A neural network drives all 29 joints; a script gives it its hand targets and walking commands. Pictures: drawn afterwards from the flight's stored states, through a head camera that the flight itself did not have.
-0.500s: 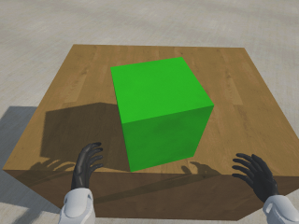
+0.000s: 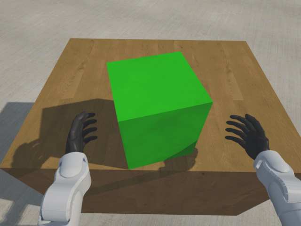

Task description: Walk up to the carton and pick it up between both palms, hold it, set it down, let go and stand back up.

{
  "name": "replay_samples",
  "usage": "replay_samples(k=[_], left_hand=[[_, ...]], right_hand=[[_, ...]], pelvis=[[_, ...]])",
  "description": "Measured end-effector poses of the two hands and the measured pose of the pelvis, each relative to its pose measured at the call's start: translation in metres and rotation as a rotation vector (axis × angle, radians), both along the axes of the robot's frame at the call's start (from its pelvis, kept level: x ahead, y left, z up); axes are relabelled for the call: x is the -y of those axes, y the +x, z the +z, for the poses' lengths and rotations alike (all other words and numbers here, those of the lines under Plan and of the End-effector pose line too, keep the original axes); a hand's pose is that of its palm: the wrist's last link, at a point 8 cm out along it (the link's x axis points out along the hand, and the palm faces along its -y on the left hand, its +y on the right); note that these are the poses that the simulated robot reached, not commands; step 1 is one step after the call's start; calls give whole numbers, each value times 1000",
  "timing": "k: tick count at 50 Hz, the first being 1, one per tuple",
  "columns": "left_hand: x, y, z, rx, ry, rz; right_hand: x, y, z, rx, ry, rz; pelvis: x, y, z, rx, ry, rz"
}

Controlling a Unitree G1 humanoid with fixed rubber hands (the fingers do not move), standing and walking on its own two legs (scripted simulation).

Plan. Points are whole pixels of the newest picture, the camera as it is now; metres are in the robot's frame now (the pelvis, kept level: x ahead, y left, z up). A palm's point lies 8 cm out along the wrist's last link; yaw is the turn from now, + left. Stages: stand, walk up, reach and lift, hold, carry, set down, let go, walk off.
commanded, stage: reach and lift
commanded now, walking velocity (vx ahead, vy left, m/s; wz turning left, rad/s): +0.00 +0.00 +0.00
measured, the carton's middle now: (153, 112) +0.43 +0.03 +0.05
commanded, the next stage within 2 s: none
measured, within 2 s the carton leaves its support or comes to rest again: neither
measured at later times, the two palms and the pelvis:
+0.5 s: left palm (79, 122) +0.32 +0.20 +0.13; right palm (252, 115) +0.37 -0.21 +0.12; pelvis -0.01 +0.00 +0.00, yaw +0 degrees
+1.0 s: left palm (80, 97) +0.37 +0.20 +0.16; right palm (241, 88) +0.43 -0.19 +0.15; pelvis +0.00 +0.00 +0.00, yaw +0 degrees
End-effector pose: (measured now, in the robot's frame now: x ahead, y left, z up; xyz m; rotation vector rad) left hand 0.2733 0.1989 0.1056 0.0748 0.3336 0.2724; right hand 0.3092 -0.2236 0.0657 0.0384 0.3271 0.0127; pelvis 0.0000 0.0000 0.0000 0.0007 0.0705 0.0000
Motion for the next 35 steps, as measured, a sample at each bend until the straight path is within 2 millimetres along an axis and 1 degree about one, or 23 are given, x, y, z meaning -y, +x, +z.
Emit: replay_samples(k=[13, 17, 26, 35], left_hand=[[-1, 26, 13, -23, 0, 3], [-1, 32, 20, -7, -1, 2], [3, 51, 31, -2, 0, -7], [4, 75, 42, 2, -7, -2]], right_hand=[[-11, 33, 41, 65, -6, 45], [-13, 42, 47, 70, 0, 49], [-14, 58, 52, 57, 12, 47], [-22, 81, 68, 77, 11, 65]], pelvis=[[-1, -7, 0, 10, -1, -1], [-1, -7, 0, 9, -1, -1], [-1, -6, 0, 9, -1, -1], [0, -3, 0, 5, -1, -1]])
